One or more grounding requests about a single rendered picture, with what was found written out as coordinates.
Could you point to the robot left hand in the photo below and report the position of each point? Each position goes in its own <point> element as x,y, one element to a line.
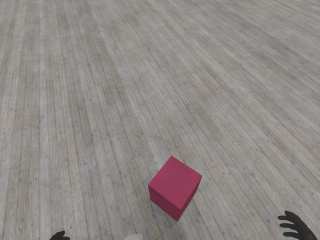
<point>59,236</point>

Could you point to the carton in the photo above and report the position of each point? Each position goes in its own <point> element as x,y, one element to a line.
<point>173,187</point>

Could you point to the robot right hand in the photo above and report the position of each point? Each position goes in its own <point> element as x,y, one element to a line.
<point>304,233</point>

